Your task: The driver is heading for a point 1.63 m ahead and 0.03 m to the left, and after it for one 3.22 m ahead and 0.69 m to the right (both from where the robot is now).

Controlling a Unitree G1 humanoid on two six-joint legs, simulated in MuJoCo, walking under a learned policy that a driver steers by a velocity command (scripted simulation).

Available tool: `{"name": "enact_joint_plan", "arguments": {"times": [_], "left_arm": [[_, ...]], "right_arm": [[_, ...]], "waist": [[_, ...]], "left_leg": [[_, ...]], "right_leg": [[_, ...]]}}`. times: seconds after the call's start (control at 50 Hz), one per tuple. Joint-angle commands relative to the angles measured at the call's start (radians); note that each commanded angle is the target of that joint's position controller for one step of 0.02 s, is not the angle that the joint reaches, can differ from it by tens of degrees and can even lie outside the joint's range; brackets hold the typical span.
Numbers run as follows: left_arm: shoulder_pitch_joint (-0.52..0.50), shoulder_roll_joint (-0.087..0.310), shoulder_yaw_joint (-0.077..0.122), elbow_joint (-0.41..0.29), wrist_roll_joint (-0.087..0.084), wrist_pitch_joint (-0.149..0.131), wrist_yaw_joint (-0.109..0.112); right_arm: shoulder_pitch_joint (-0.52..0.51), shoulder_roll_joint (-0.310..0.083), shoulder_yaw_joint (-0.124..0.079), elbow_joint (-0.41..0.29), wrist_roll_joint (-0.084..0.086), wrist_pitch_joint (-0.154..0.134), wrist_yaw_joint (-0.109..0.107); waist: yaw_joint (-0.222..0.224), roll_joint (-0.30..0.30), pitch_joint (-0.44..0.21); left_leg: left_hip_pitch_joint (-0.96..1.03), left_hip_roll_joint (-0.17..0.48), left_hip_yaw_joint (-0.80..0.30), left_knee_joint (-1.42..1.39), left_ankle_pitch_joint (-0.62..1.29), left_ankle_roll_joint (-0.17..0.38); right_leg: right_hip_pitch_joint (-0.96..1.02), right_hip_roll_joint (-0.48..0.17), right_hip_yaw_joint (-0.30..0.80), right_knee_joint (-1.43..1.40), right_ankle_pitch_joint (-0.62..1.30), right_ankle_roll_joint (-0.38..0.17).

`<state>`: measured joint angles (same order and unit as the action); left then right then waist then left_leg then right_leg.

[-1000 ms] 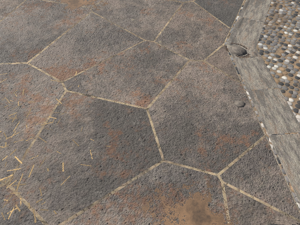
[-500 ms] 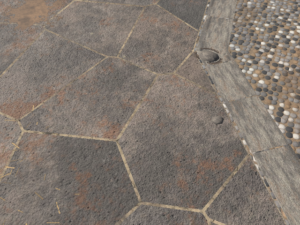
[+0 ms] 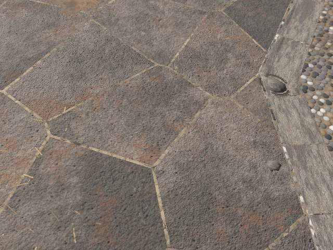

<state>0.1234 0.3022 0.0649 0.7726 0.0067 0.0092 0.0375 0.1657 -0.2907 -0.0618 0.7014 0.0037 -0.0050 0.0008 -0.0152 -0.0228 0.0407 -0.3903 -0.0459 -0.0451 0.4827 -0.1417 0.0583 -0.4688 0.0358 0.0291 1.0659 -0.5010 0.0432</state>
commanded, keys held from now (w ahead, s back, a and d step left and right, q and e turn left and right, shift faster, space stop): q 0.36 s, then e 0.52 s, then w+e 0.12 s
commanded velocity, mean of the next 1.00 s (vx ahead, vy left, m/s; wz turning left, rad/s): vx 0.02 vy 0.00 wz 0.07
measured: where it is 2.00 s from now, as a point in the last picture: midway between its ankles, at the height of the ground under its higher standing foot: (185, 235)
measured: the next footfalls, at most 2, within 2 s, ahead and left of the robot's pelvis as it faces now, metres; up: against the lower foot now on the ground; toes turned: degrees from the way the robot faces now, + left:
right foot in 0.30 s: +0.08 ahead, -0.15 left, +0.00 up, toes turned +16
left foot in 0.62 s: +0.00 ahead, +0.10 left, +0.00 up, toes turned +9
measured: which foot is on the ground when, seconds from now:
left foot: down 0.00-0.30, up 0.32-0.60, down 0.62-0.96, up 0.98-1.00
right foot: up 0.00-0.28, down 0.30-0.66, up 0.68-0.94, down 0.96-1.00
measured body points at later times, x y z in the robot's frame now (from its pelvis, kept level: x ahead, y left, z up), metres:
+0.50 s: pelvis +0.01 -0.05 +0.01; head +0.04 -0.06 +0.46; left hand +0.05 +0.25 -0.09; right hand +0.23 -0.29 -0.10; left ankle -0.03 +0.10 -0.67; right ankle +0.04 -0.16 -0.74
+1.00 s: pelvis +0.01 -0.08 -0.02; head +0.03 -0.10 +0.43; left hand +0.13 +0.22 -0.10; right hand +0.16 -0.36 -0.13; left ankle -0.04 +0.09 -0.71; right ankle +0.01 -0.16 -0.74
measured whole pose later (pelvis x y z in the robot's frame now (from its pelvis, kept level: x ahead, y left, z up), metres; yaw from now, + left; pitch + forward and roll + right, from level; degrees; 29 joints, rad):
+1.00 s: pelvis +0.01 -0.08 -0.02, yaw +1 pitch +1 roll +1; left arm 0.22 0.32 0.08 0.71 -0.02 0.03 -0.02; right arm 0.15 -0.31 -0.09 0.73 0.00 0.02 -0.03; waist 0.00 0.04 0.03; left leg -0.33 0.09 0.03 0.82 -0.51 -0.04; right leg -0.33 0.02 -0.03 0.66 -0.36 -0.05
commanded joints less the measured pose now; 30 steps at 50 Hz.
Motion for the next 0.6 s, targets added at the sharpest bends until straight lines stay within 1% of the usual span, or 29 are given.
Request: {"name": "enact_joint_plan", "arguments": {"times": [0.02, 0.06, 0.1, 0.16, 0.2, 0.24, 0.26, 0.28, 0.3, 0.32, 0.34, 0.36, 0.38, 0.4, 0.42, 0.44, 0.46, 0.48, 0.5, 0.52, 0.54, 0.56, 0.58, 0.6], "left_arm": [[0.034, 0.076, 0.024, -0.056, -0.005, 0.0, 0.01], [0.029, 0.065, 0.022, -0.055, -0.009, -0.002, 0.011], [0.015, 0.06, 0.019, -0.056, -0.008, -0.003, 0.009], [0.003, 0.067, 0.022, -0.06, -0.012, -0.01, 0.001], [0.005, 0.075, 0.025, -0.061, -0.016, -0.02, -0.007], [0.03, 0.078, 0.028, -0.055, -0.019, -0.032, -0.016], [0.064, 0.078, 0.032, -0.044, -0.02, -0.037, -0.021], [0.097, 0.095, 0.04, -0.032, -0.017, -0.039, -0.023], [0.122, 0.158, 0.055, -0.034, 0.001, -0.035, -0.018], [0.092, 0.238, 0.07, -0.036, 0.033, -0.025, -0.016], [0.038, 0.187, 0.058, -0.071, 0.052, -0.03, -0.015], [-0.028, 0.131, 0.042, -0.095, 0.04, -0.033, -0.008], [-0.055, 0.101, 0.033, -0.1, 0.021, -0.033, -0.006], [-0.05, 0.088, 0.026, -0.095, 0.003, -0.034, -0.006], [-0.034, 0.081, 0.018, -0.086, -0.003, -0.032, -0.006], [-0.018, 0.07, 0.011, -0.076, -0.001, -0.031, -0.008], [-0.011, 0.046, 0.001, -0.067, 0.002, -0.031, -0.011], [-0.016, 0.031, -0.007, -0.06, 0.003, -0.031, -0.015], [-0.016, 0.044, -0.005, -0.057, -0.001, -0.028, -0.02], [0.018, 0.087, 0.008, -0.048, -0.006, -0.022, -0.022], [0.052, 0.129, 0.019, -0.04, -0.01, -0.017, -0.024], [0.062, 0.155, 0.026, -0.038, -0.017, -0.013, -0.025], [0.06, 0.165, 0.029, -0.037, -0.03, -0.012, -0.025], [0.075, 0.171, 0.032, -0.034, -0.041, -0.014, -0.024]], "right_arm": [[-0.012, -0.156, -0.045, -0.079, -0.001, 0.006, -0.017], [0.002, -0.17, -0.053, -0.085, -0.001, 0.012, -0.028], [-0.001, -0.179, -0.059, -0.092, 0.003, 0.018, -0.036], [-0.009, -0.182, -0.062, -0.103, 0.001, 0.029, -0.039], [-0.01, -0.18, -0.063, -0.108, 0.002, 0.035, -0.038], [-0.019, -0.178, -0.063, -0.114, 0.008, 0.043, -0.039], [-0.033, -0.175, -0.062, -0.118, 0.015, 0.048, -0.041], [-0.025, -0.162, -0.059, -0.12, 0.022, 0.052, -0.043], [0.002, -0.119, -0.046, -0.124, 0.017, 0.053, -0.042], [-0.005, -0.105, -0.047, -0.161, 0.023, 0.043, -0.039], [0.017, -0.185, -0.071, -0.144, 0.0, 0.031, -0.036], [0.048, -0.216, -0.087, -0.116, 0.007, 0.034, -0.031], [0.073, -0.188, -0.083, -0.085, 0.004, 0.043, -0.035], [0.082, -0.154, -0.074, -0.075, -0.005, 0.051, -0.039], [0.081, -0.115, -0.062, -0.073, -0.005, 0.053, -0.039], [0.069, -0.089, -0.051, -0.079, -0.003, 0.052, -0.039], [0.051, -0.061, -0.038, -0.084, -0.003, 0.048, -0.039], [0.037, -0.033, -0.024, -0.088, -0.011, 0.045, -0.036], [0.006, -0.011, -0.012, -0.094, -0.018, 0.04, -0.033], [-0.034, -0.013, -0.011, -0.105, -0.014, 0.036, -0.031], [-0.042, -0.043, -0.02, -0.104, -0.004, 0.033, -0.032], [-0.024, -0.067, -0.028, -0.093, 0.005, 0.031, -0.033], [0.008, -0.077, -0.033, -0.077, 0.008, 0.029, -0.035], [0.028, -0.102, -0.039, -0.067, 0.006, 0.027, -0.039]], "waist": [[0.027, 0.142, -0.171], [0.018, 0.153, -0.183], [0.01, 0.156, -0.184], [0.002, 0.18, -0.168], [-0.002, 0.194, -0.158], [0.009, 0.198, -0.152], [0.032, 0.195, -0.149], [0.045, 0.176, -0.149], [0.033, 0.048, -0.159], [-0.004, -0.255, -0.096], [0.002, -0.21, -0.088], [-0.026, -0.137, -0.081], [-0.031, -0.095, -0.071], [-0.021, -0.09, -0.064], [-0.015, -0.088, -0.058], [-0.01, -0.091, -0.058], [-0.008, -0.102, -0.066], [-0.008, -0.121, -0.079], [0.009, -0.152, -0.081], [0.039, -0.183, -0.069], [0.052, -0.19, -0.064], [0.046, -0.18, -0.06], [0.026, -0.17, -0.052], [0.021, -0.159, -0.056]], "left_leg": [[0.217, 0.226, -0.3, -0.146, 0.296, 0.177], [0.213, 0.214, -0.309, -0.148, 0.248, 0.175], [0.188, 0.202, -0.328, -0.153, 0.15, 0.166], [0.152, 0.19, -0.381, -0.168, 0.02, 0.155], [0.156, 0.188, -0.425, -0.164, -0.009, 0.148], [0.159, 0.178, -0.456, -0.145, 0.002, 0.135], [0.139, 0.158, -0.453, -0.123, 0.001, 0.115], [0.092, 0.122, -0.431, -0.091, -0.047, 0.08], [-0.029, 0.051, -0.346, 0.058, -0.227, 0.025], [-0.223, -0.117, -0.116, 0.268, -0.426, -0.031], [-0.226, -0.046, -0.133, 0.509, -0.454, -0.074], [-0.207, -0.032, -0.133, 0.609, -0.389, -0.085], [-0.19, -0.036, -0.126, 0.655, -0.339, -0.103], [-0.204, -0.042, -0.132, 0.707, -0.3, -0.117], [-0.191, -0.05, -0.133, 0.726, -0.29, -0.129], [-0.161, -0.049, -0.122, 0.681, -0.278, -0.136], [-0.128, -0.026, -0.11, 0.578, -0.261, -0.143], [-0.077, 0.016, -0.071, 0.439, -0.25, -0.152], [-0.004, 0.038, -0.025, 0.309, -0.259, -0.159], [0.036, 0.029, 0.006, 0.218, -0.294, -0.164], [0.062, 0.012, 0.023, 0.149, -0.294, -0.165], [0.094, 0.002, 0.031, 0.054, -0.226, -0.157], [0.145, -0.006, 0.037, -0.08, -0.116, -0.139], [0.208, 0.003, 0.016, -0.156, -0.026, -0.112]], "right_leg": [[-0.074, -0.019, 0.046, -0.058, 0.065, 0.025], [-0.044, -0.006, 0.048, -0.146, 0.091, 0.036], [-0.006, -0.001, 0.057, -0.221, 0.124, 0.04], [0.049, 0.009, 0.065, -0.309, 0.144, 0.035], [0.076, 0.013, 0.069, -0.376, 0.141, 0.024], [0.129, 0.017, 0.061, -0.488, 0.17, 0.005], [0.193, 0.018, 0.046, -0.595, 0.235, -0.011], [0.281, -0.016, 0.05, -0.691, 0.305, -0.032], [0.39, -0.193, 0.193, -0.75, 0.304, -0.095], [0.36, -0.378, 0.441, -0.81, 0.428, -0.244], [0.287, -0.453, 0.484, -0.815, 0.481, -0.319], [0.266, -0.397, 0.379, -0.794, 0.494, -0.287], [0.259, -0.318, 0.291, -0.774, 0.481, -0.242], [0.278, -0.289, 0.257, -0.761, 0.494, -0.231], [0.274, -0.269, 0.226, -0.754, 0.552, -0.238], [0.27, -0.244, 0.192, -0.754, 0.575, -0.243], [0.289, -0.224, 0.17, -0.747, 0.575, -0.242], [0.307, -0.205, 0.152, -0.74, 0.574, -0.233], [0.302, -0.187, 0.141, -0.731, 0.58, -0.225], [0.302, -0.188, 0.162, -0.722, 0.59, -0.232], [0.313, -0.2, 0.197, -0.706, 0.607, -0.242], [0.319, -0.208, 0.227, -0.691, 0.632, -0.246], [0.313, -0.206, 0.248, -0.676, 0.66, -0.238], [0.293, -0.203, 0.274, -0.668, 0.671, -0.217]]}}
Keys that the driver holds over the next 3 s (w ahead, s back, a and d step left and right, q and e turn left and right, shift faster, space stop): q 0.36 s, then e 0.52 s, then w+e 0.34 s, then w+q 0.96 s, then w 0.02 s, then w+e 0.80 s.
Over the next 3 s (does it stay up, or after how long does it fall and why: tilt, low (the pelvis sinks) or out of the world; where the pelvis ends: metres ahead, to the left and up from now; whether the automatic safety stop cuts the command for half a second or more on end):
stays up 1.02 0.01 -0.02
